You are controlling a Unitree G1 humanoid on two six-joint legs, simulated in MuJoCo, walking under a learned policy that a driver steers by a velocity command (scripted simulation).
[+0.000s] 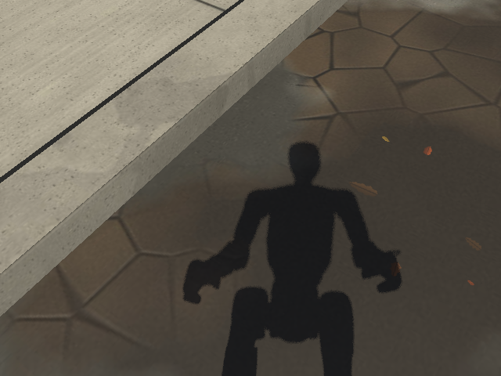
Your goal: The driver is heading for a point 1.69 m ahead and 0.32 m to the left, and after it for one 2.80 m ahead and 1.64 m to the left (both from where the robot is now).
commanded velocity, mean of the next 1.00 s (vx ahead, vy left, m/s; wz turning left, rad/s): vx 0.00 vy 0.00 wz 0.44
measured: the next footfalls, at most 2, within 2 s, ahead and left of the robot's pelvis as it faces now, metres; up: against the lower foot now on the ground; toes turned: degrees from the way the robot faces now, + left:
left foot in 0.10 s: +0.05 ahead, +0.14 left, +0.00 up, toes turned +6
right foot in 0.56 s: +0.11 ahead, -0.08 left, +0.00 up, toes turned +25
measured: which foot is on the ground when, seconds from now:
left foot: up 0.00-0.08, down 0.10-0.56, up 0.58-0.88, down 0.90-1.00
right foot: down 0.00-0.10, up 0.12-0.54, down 0.56-1.00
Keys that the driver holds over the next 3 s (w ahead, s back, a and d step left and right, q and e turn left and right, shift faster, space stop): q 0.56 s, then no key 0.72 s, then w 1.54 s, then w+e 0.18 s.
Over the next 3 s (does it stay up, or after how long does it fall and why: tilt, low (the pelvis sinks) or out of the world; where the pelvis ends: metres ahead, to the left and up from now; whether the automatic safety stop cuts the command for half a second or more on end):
stays up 0.74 0.34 -0.01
